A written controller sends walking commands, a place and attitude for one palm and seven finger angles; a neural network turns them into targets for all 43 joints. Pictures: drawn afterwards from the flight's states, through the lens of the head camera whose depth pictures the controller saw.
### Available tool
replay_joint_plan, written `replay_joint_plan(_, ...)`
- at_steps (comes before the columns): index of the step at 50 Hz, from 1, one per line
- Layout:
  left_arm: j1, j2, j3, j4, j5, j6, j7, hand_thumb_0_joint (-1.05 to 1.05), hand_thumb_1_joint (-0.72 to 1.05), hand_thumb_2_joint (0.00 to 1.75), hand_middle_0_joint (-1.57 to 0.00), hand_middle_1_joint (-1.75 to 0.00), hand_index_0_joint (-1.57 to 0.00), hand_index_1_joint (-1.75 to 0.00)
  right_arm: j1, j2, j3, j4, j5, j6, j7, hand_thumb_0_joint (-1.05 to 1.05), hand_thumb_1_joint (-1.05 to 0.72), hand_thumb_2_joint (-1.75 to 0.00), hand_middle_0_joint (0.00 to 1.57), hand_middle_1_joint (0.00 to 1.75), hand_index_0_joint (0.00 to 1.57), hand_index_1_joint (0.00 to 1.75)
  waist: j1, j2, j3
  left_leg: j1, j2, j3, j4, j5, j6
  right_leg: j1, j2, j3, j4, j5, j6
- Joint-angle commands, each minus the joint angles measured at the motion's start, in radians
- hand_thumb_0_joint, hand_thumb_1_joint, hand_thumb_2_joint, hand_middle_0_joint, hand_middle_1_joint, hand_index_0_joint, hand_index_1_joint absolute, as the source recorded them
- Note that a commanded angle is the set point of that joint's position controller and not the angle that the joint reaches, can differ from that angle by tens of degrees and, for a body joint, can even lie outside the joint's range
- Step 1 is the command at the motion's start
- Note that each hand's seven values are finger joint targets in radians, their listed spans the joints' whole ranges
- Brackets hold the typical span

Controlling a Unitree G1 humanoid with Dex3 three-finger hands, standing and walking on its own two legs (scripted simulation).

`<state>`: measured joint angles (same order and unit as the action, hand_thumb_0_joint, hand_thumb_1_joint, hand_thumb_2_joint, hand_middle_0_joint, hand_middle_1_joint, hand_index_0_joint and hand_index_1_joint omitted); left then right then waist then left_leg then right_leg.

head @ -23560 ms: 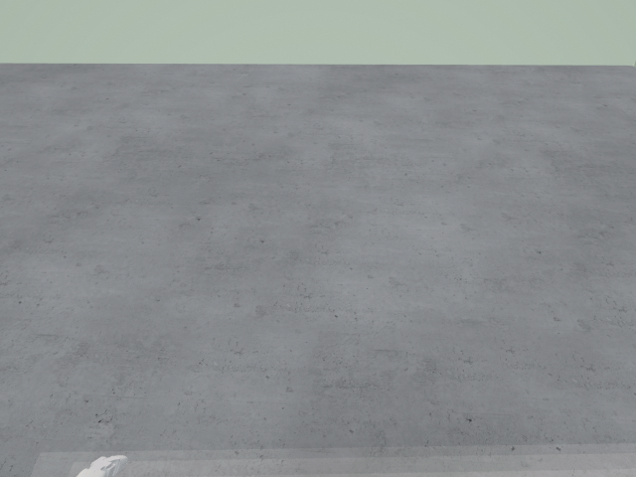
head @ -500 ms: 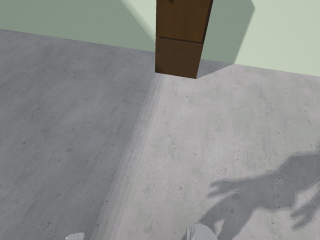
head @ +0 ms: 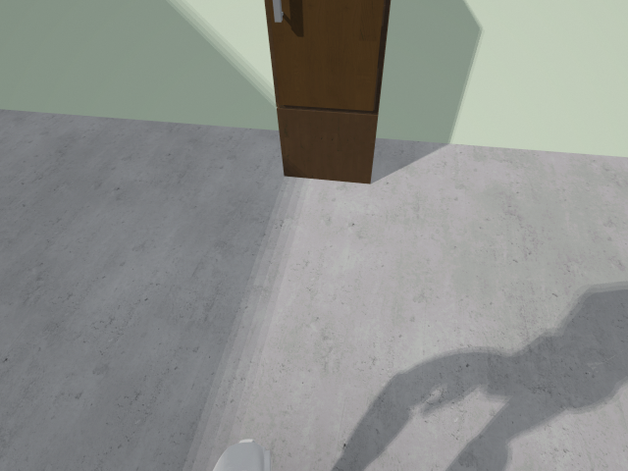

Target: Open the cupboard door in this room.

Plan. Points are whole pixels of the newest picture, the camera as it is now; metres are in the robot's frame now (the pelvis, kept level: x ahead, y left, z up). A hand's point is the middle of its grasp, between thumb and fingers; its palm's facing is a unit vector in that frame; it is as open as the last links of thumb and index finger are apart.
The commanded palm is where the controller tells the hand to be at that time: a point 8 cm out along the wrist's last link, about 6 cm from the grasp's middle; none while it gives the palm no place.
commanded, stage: turn or walk to find it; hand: left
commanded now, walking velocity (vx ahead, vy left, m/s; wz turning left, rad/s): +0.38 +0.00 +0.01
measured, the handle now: out of the picture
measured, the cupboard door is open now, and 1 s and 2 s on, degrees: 0 0 0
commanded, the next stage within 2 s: stand and wait in 0.46 s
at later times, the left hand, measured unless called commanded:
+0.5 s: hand (181, 410) +0.24 +0.24 -0.18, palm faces +0.04 -0.98 -0.17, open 7.4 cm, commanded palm none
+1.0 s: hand (239, 301) +0.45 +0.18 -0.17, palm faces +0.02 -0.98 -0.19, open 7.2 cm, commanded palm none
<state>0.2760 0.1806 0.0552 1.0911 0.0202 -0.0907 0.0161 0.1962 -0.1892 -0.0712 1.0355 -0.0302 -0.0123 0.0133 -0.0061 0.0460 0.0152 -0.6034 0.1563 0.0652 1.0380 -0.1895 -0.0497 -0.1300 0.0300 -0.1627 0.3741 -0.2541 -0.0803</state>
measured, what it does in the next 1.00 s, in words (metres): walks ahead: left foot, then right foot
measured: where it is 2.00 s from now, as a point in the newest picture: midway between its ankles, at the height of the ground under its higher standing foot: (320, 425)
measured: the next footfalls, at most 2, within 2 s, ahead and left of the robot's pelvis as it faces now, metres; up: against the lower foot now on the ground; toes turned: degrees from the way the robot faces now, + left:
left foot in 0.26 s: +0.26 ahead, +0.15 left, +0.00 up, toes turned +10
right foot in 0.72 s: +0.44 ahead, -0.09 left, +0.00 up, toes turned -10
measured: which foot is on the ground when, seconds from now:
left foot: up 0.00-0.24, down 0.26-0.74, up 0.76-1.00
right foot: down 0.00-0.28, up 0.30-0.70, down 0.72-1.00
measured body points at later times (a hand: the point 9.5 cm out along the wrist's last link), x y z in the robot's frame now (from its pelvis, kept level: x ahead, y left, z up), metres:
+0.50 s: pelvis +0.22 +0.06 +0.00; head +0.24 +0.08 +0.45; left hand +0.24 +0.30 -0.16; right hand +0.24 -0.18 -0.15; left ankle +0.22 +0.15 -0.74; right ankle +0.24 -0.09 -0.65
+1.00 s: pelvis +0.35 +0.01 -0.01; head +0.36 +0.01 +0.44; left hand +0.44 +0.23 -0.15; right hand +0.35 -0.20 -0.17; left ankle +0.35 +0.15 -0.73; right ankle +0.40 -0.09 -0.74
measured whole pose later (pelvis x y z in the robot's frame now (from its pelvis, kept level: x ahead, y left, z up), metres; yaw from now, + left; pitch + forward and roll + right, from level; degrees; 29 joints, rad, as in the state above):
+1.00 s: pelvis +0.35 +0.01 -0.01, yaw +0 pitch -2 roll -1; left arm 0.12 0.13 0.03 1.06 0.02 -0.03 0.03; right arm 0.26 -0.14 -0.03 1.10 -0.02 0.02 -0.03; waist -0.01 0.05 0.04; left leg -0.31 0.10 0.07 0.72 -0.39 -0.04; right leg -0.27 -0.03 -0.18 0.47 -0.17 -0.05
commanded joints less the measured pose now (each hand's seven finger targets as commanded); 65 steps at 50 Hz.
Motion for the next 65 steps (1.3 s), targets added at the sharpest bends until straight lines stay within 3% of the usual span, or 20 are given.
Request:
replay_joint_plan(1,0.094,0.091,-0.003,-0.013,-0.003,-0.019,-0.003,0.0,0.9,0.9,-0.2,-0.3,-0.2,-0.3,-0.054,-0.028,0.009,-0.072,0.001,-0.013,0.019,0.0,-0.9,-0.9,0.2,0.3,0.2,0.3,0.019,-0.142,0.094,-0.09,0.013,-0.013,-0.121,0.047,-0.003,0.045,-0.295,0.2,-0.2,0.278,-0.078)
replay_joint_plan(8,0.178,0.125,-0.004,0.039,0.0,-0.003,0.004,0.0,0.9,0.9,-0.2,-0.3,-0.2,-0.3,-0.22,-0.041,0.027,-0.125,0.006,-0.029,0.026,0.0,-0.9,-0.9,0.2,0.3,0.2,0.3,0.059,-0.123,0.104,0.02,-0.045,0.055,-0.373,-0.018,0.043,0.187,-0.312,0.17,-0.123,0.52,-0.062)
replay_joint_plan(11,0.152,0.143,-0.003,0.043,-0.006,0.001,0.003,0.0,0.9,0.9,-0.2,-0.3,-0.2,-0.3,-0.005,-0.081,0.015,-0.061,-0.002,-0.044,0.004,0.0,-0.9,-0.9,0.2,0.3,0.2,0.3,-0.051,-0.117,-0.029,0.367,-0.131,0.123,-0.507,0.008,0.08,0.141,-0.259,0.089,0.171,0.785,-0.017)
replay_joint_plan(12,0.137,0.127,-0.003,0.033,-0.011,0.0,-0.001,0.0,0.9,0.9,-0.2,-0.3,-0.2,-0.3,0.158,-0.145,-0.003,-0.015,-0.007,-0.05,-0.005,0.0,-0.9,-0.9,0.2,0.3,0.2,0.3,-0.116,-0.038,-0.124,0.656,-0.061,0.046,-0.534,0.101,0.11,-0.038,-0.218,0.064,0.385,0.63,0.021)
replay_joint_plan(13,0.183,0.07,-0.011,0.009,-0.02,-0.001,-0.011,0.0,0.9,0.9,-0.2,-0.3,-0.2,-0.3,0.295,-0.26,-0.032,0.018,-0.019,-0.056,-0.016,0.0,-0.9,-0.9,0.2,0.3,0.2,0.3,-0.142,0.186,-0.249,0.937,0.229,-0.322,-0.554,0.2,0.221,-0.34,-0.086,0.012,0.695,0.1,0.068)
replay_joint_plan(14,0.128,0.067,-0.017,-0.02,-0.014,-0.008,-0.01,0.0,0.9,0.9,-0.2,-0.3,-0.2,-0.3,0.332,-0.285,-0.036,0.038,0.001,-0.045,-0.018,0.0,-0.9,-0.9,0.2,0.3,0.2,0.3,-0.141,0.225,-0.255,0.904,0.337,-0.476,-0.68,0.186,0.284,-0.441,-0.046,0.094,0.89,-0.313,0.062)
replay_joint_plan(17,0.011,0.055,-0.006,-0.026,-0.001,0.015,-0.027,0.0,0.9,0.9,-0.2,-0.3,-0.2,-0.3,0.13,-0.14,-0.006,-0.01,0.007,-0.058,-0.021,0.0,-0.9,-0.9,0.2,0.3,0.2,0.3,-0.053,0.023,0.014,0.524,0.25,-0.287,-0.79,-0.003,0.214,-0.488,-0.172,0.164,0.919,-0.136,0.07)
replay_joint_plan(20,0.089,-0.003,-0.005,-0.011,0.011,0.057,-0.029,0.0,0.9,0.9,-0.2,-0.3,-0.2,-0.3,0.09,-0.087,0.006,-0.011,0.01,-0.071,-0.024,0.0,-0.9,-0.9,0.2,0.3,0.2,0.3,0.02,0.051,0.029,0.375,0.158,-0.104,-0.844,0.004,0.175,-0.403,-0.181,0.14,0.836,-0.037,0.091)
replay_joint_plan(26,-0.038,0.006,0.003,-0.083,0.008,0.076,-0.033,0.0,0.9,0.9,-0.2,-0.3,-0.2,-0.3,0.155,-0.083,0.0,0.009,0.014,-0.078,-0.028,0.0,-0.9,-0.9,0.2,0.3,0.2,0.3,0.02,0.033,0.082,0.424,0.124,-0.003,-0.853,0.237,0.2,-0.48,-0.198,0.118,0.615,0.102,0.13)
replay_joint_plan(31,-0.132,0.009,-0.013,-0.108,0.004,0.064,-0.023,0.0,0.9,0.9,-0.2,-0.3,-0.2,-0.3,0.218,-0.091,0.0,0.049,0.008,-0.062,-0.034,0.0,-0.9,-0.9,0.2,0.3,0.2,0.3,-0.014,0.074,0.048,0.511,0.114,0.046,-0.7,0.583,0.169,-0.311,-0.119,0.051,0.308,0.102,0.102)
replay_joint_plan(34,-0.013,0.044,-0.012,-0.069,0.004,0.051,-0.016,0.0,0.9,0.9,-0.2,-0.3,-0.2,-0.3,0.204,-0.096,0.002,0.063,0.011,-0.046,-0.037,0.0,-0.9,-0.9,0.2,0.3,0.2,0.3,0.05,0.058,-0.001,0.498,0.088,0.048,-0.54,0.552,0.12,-0.093,-0.084,0.02,0.139,0.195,0.09)
replay_joint_plan(35,0.074,0.093,-0.006,-0.04,0.005,0.038,-0.01,0.0,0.9,0.9,-0.2,-0.3,-0.2,-0.3,0.211,-0.08,0.007,0.067,0.016,-0.047,-0.034,0.0,-0.9,-0.9,0.2,0.3,0.2,0.3,0.087,-0.008,-0.061,0.451,0.054,0.067,-0.417,0.429,0.083,0.052,-0.131,0.058,0.081,0.389,0.086)
replay_joint_plan(37,0.185,0.218,0.011,0.001,-0.008,0.018,0.003,0.0,0.9,0.9,-0.2,-0.3,-0.2,-0.3,0.285,-0.015,0.017,0.054,0.033,-0.031,-0.035,0.0,-0.9,-0.9,0.2,0.3,0.2,0.3,0.075,-0.263,-0.186,0.2,-0.109,0.05,-0.027,-0.434,0.018,0.292,-0.492,0.374,0.097,1.092,-0.093)
replay_joint_plan(39,0.033,0.179,0.005,-0.031,-0.013,0.026,0.012,0.0,0.9,0.9,-0.2,-0.3,-0.2,-0.3,0.227,-0.021,0.023,0.056,0.032,-0.005,-0.039,0.0,-0.9,-0.9,0.2,0.3,0.2,0.3,0.052,-0.232,-0.139,0.191,-0.063,-0.056,0.049,-0.414,0.013,0.137,-0.456,0.356,0.007,0.803,-0.131)
replay_joint_plan(43,-0.128,0.107,-0.014,-0.066,-0.007,0.043,0.016,0.0,0.9,0.9,-0.2,-0.3,-0.2,-0.3,0.238,0.03,0.038,0.082,0.022,0.021,-0.034,0.0,-0.9,-0.9,0.2,0.3,0.2,0.3,-0.019,-0.165,-0.033,0.316,-0.047,-0.021,-0.128,-0.271,0.006,-0.146,-0.334,0.186,-0.1,0.361,-0.059)
replay_joint_plan(48,-0.128,0.089,-0.006,-0.062,-0.005,0.058,0.016,0.0,0.9,0.9,-0.2,-0.3,-0.2,-0.3,0.217,0.026,0.041,0.066,0.017,0.019,-0.031,0.0,-0.9,-0.9,0.2,0.3,0.2,0.3,-0.011,-0.192,-0.01,0.348,-0.056,0.003,-0.345,-0.179,0.007,-0.164,-0.283,0.182,-0.137,0.064,-0.056)
replay_joint_plan(51,-0.116,0.07,-0.014,-0.045,-0.017,0.068,0.013,0.0,0.9,0.9,-0.2,-0.3,-0.2,-0.3,0.231,0.01,0.045,0.091,0.017,0.004,-0.032,0.0,-0.9,-0.9,0.2,0.3,0.2,0.3,-0.025,-0.114,0.004,0.497,-0.049,-0.004,-0.601,-0.021,0.013,-0.244,-0.232,0.153,-0.079,-0.077,0.008)
replay_joint_plan(54,-0.057,0.034,-0.019,-0.031,-0.014,0.087,0.01,0.0,0.9,0.9,-0.2,-0.3,-0.2,-0.3,0.126,-0.051,0.043,0.06,0.013,-0.007,-0.035,0.0,-0.9,-0.9,0.2,0.3,0.2,0.3,0.025,0.154,0.094,0.229,0.073,-0.176,-0.837,-0.191,0.079,-0.072,-0.127,0.074,0.016,-0.018,0.102)
replay_joint_plan(56,0.001,0.04,-0.03,-0.003,-0.009,0.085,0.007,0.0,0.9,0.9,-0.2,-0.3,-0.2,-0.3,0.073,-0.049,0.046,0.039,0.017,-0.01,-0.037,0.0,-0.9,-0.9,0.2,0.3,0.2,0.3,0.051,0.102,0.1,0.217,0.035,-0.133,-0.847,-0.181,0.072,-0.006,-0.14,0.088,0.013,0.08,0.097)
replay_joint_plan(65,0.075,0.035,-0.055,0.058,-0.013,0.062,0.012,0.0,0.9,0.9,-0.2,-0.3,-0.2,-0.3,0.151,-0.037,0.053,0.074,0.02,-0.013,-0.04,0.0,-0.9,-0.9,0.2,0.3,0.2,0.3,0.006,-0.059,0.049,0.426,-0.017,-0.047,-0.783,-0.1,0.055,-0.063,-0.171,0.125,-0.078,0.062,0.091)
